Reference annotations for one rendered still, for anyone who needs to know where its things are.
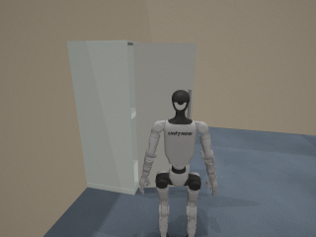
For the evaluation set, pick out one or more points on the left robot thigh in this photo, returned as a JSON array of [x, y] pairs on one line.
[[162, 184]]

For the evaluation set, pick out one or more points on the right robot upper arm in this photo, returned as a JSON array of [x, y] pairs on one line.
[[204, 138]]

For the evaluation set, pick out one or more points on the robot left forearm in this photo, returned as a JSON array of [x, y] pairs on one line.
[[147, 165]]

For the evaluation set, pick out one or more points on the left robot upper arm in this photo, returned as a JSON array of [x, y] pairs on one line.
[[158, 126]]

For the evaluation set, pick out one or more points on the robot torso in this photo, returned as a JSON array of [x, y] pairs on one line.
[[179, 146]]

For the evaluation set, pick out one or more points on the robot right forearm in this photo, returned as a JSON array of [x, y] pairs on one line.
[[210, 167]]

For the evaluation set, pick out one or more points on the robot left hand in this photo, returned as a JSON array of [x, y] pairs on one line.
[[142, 184]]

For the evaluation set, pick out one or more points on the fridge door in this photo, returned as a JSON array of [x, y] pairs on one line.
[[160, 69]]

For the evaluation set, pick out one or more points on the robot right hand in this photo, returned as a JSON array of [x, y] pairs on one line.
[[212, 185]]

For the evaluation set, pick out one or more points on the handle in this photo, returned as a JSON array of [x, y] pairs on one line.
[[189, 105]]

